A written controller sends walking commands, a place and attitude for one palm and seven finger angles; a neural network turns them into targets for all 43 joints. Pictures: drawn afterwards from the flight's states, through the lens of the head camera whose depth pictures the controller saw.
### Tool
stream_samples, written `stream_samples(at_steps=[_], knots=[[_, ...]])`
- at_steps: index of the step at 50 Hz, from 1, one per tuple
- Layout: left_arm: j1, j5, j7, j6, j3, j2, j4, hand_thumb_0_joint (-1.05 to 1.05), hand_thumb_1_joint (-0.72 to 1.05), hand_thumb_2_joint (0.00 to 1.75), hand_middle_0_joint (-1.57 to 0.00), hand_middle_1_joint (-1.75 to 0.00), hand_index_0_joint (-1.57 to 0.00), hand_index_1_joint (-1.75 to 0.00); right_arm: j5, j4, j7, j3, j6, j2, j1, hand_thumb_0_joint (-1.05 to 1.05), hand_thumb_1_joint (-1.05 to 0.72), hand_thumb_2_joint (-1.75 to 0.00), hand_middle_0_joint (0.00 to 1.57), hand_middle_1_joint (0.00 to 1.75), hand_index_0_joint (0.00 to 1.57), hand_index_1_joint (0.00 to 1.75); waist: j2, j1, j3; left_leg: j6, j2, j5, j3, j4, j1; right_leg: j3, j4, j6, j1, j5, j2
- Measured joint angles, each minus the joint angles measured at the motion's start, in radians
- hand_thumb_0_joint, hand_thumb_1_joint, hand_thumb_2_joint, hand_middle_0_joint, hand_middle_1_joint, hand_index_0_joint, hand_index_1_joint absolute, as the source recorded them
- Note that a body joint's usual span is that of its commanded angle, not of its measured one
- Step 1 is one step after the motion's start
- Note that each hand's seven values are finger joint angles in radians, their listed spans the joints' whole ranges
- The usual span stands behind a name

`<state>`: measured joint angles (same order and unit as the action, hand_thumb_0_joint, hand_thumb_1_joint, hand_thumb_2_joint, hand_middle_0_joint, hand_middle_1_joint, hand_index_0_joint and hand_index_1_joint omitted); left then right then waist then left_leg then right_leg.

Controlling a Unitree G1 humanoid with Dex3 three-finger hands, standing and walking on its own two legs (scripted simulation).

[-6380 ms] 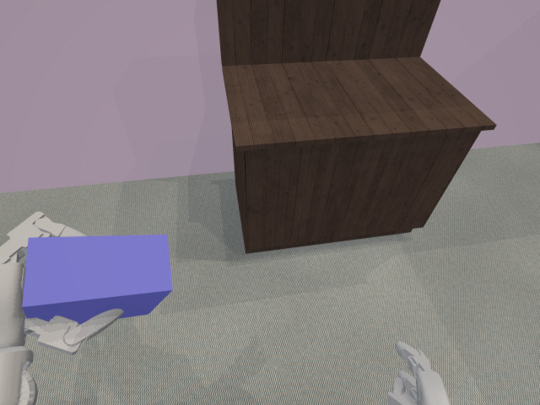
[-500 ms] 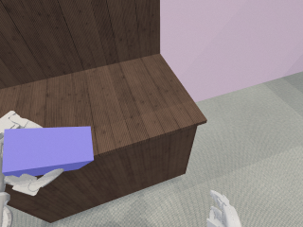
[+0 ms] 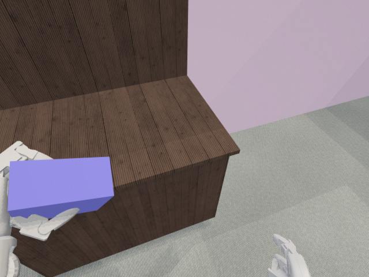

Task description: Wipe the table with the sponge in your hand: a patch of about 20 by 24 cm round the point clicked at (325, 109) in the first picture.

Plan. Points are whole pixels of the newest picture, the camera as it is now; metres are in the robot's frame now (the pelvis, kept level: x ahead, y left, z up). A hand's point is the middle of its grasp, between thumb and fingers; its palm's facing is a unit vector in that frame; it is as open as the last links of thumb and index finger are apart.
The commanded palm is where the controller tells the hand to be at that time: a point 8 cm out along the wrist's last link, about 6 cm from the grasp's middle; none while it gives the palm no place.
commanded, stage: come to a stop and stand still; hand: left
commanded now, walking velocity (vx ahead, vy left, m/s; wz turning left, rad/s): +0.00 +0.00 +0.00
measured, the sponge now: (76, 189) +0.22 +0.20 +0.15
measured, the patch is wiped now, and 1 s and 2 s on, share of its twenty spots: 0.00 0.00 0.00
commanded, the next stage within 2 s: look again from close up in 0.30 s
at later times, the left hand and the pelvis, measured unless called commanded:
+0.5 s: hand (3, 153) +0.24 +0.31 +0.21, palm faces +0.51 -0.71 -0.48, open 10.3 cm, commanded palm +0.14 +0.29 +0.18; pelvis -0.01 +0.01 +0.00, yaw +1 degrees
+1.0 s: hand (28, 151) +0.26 +0.29 +0.19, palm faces +0.39 -0.86 -0.33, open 10.3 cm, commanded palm +0.20 +0.33 +0.18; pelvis +0.04 +0.06 +0.00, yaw -1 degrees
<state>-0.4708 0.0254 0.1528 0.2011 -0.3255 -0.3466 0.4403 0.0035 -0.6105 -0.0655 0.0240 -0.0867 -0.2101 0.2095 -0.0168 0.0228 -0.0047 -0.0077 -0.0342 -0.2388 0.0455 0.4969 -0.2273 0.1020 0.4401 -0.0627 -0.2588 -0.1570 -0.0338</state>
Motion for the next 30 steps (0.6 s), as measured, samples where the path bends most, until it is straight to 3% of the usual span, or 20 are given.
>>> stream_samples(at_steps=[4,9,20,22,23,25,28,30], knots=[[0.009,0.000,-0.005,-0.031,0.027,0.026,-0.049,-0.01,-0.51,0.99,-0.71,-1.34,-0.74,-1.33,0.000,-0.020,0.006,0.012,0.008,0.013,0.004,0.01,-0.90,-0.90,0.20,0.30,0.20,0.30,-0.021,0.001,0.008,0.006,0.001,-0.011,-0.009,0.013,-0.018,-0.001,-0.021,0.000,-0.004,0.019,-0.007],[0.016,-0.006,-0.007,-0.063,0.051,0.026,-0.050,-0.01,-0.51,0.99,-0.71,-1.34,-0.74,-1.33,-0.006,-0.032,0.002,0.024,0.016,0.024,0.016,0.01,-0.90,-0.90,0.20,0.30,0.20,0.30,-0.006,-0.009,-0.007,0.009,0.007,0.021,-0.014,-0.008,-0.013,-0.005,-0.036,0.011,-0.001,0.029,-0.005],[-0.019,-0.005,0.000,-0.026,0.002,-0.016,0.008,-0.01,-0.51,0.99,-0.71,-1.34,-0.74,-1.33,-0.003,-0.019,0.001,0.012,0.003,0.005,0.036,0.02,-0.90,-0.90,0.20,0.30,0.20,0.30,0.012,-0.022,-0.014,0.018,0.026,0.030,-0.007,-0.043,0.002,-0.023,-0.045,0.017,0.001,0.035,0.007],[0.134,-0.066,-0.057,-0.014,-0.034,-0.107,-0.048,-0.01,-0.51,0.99,-0.71,-1.34,-0.74,-1.33,-0.003,-0.011,-0.001,-0.008,-0.034,0.004,0.057,0.01,-0.90,-0.90,0.20,0.30,0.20,0.30,0.014,0.020,-0.040,0.018,0.020,0.018,-0.020,-0.005,-0.026,-0.008,-0.030,0.025,-0.010,0.030,0.004],[0.235,-0.066,-0.072,0.007,-0.067,-0.156,-0.100,-0.01,-0.51,0.99,-0.71,-1.34,-0.74,-1.33,0.000,-0.025,0.004,-0.008,-0.044,0.004,0.049,0.01,-0.90,-0.90,0.20,0.30,0.20,0.30,0.023,0.033,-0.056,0.017,0.023,0.018,-0.028,0.009,-0.038,0.001,-0.015,0.015,-0.021,0.027,0.007],[0.364,-0.034,-0.072,0.037,-0.140,-0.197,-0.196,-0.01,-0.51,0.99,-0.71,-1.34,-0.74,-1.33,0.004,-0.040,0.022,-0.003,-0.046,0.002,0.022,0.01,-0.90,-0.90,0.20,0.30,0.20,0.30,0.036,0.041,-0.072,0.015,0.023,0.020,-0.021,0.015,-0.046,-0.005,0.000,0.005,-0.036,0.025,0.008],[0.325,0.019,-0.059,0.032,-0.181,-0.138,-0.210,-0.01,-0.51,0.99,-0.71,-1.34,-0.74,-1.34,0.021,-0.015,0.057,-0.013,-0.053,-0.009,0.012,0.02,-0.90,-0.90,0.20,0.30,0.20,0.30,0.022,0.018,-0.061,0.026,0.024,0.017,0.011,-0.005,-0.029,-0.038,-0.011,0.024,-0.033,0.031,0.007],[0.208,0.022,-0.062,0.018,-0.122,-0.058,-0.149,-0.01,-0.51,0.99,-0.71,-1.34,-0.74,-1.34,0.028,0.012,0.071,-0.020,-0.059,-0.019,0.025,0.02,-0.91,-0.90,0.20,0.30,0.20,0.30,0.004,-0.001,-0.044,0.038,0.030,0.011,0.031,-0.020,-0.010,-0.058,-0.015,0.036,-0.025,0.027,0.012]])
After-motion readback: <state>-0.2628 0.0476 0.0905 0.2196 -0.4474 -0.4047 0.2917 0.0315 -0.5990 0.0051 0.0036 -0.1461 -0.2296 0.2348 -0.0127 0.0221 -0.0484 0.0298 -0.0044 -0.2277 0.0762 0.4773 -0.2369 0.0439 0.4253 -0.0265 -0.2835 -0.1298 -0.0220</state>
